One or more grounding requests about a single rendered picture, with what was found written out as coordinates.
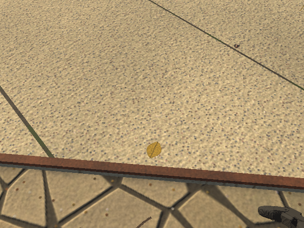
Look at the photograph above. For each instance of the robot right hand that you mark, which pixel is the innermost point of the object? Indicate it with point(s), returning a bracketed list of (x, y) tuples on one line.
[(286, 215)]

